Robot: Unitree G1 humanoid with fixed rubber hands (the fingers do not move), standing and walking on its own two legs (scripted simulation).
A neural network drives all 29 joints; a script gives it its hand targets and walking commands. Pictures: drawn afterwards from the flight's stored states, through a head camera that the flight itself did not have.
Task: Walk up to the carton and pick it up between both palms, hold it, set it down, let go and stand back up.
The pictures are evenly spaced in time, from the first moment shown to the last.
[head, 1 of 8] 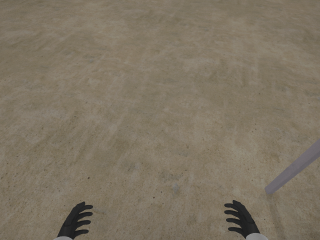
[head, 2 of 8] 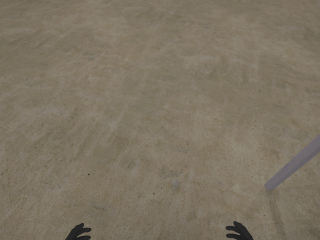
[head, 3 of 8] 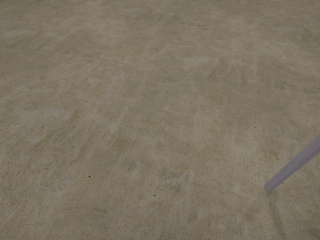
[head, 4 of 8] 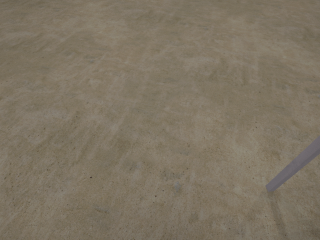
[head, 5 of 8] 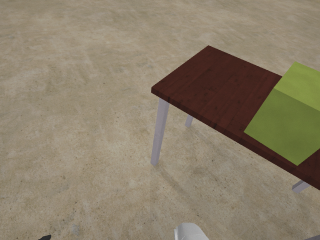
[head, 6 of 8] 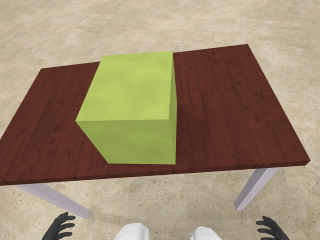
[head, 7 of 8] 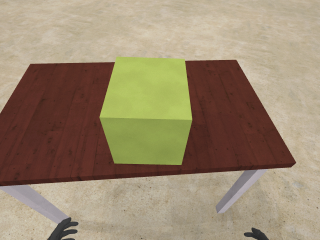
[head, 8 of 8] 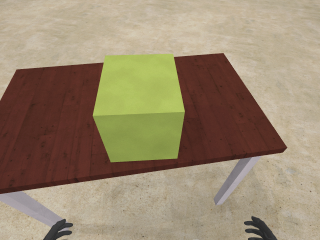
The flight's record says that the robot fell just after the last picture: no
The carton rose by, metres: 0.00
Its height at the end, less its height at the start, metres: +0.00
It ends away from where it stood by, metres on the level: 0.00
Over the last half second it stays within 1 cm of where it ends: yes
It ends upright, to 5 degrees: yes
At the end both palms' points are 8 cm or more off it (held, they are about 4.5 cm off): yes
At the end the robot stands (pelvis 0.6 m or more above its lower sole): yes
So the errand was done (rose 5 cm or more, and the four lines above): no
